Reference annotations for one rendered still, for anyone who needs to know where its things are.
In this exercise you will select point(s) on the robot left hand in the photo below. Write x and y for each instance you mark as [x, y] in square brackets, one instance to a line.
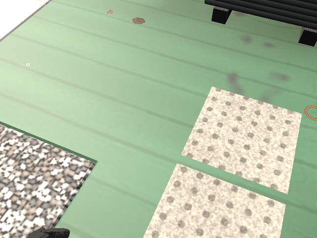
[50, 233]

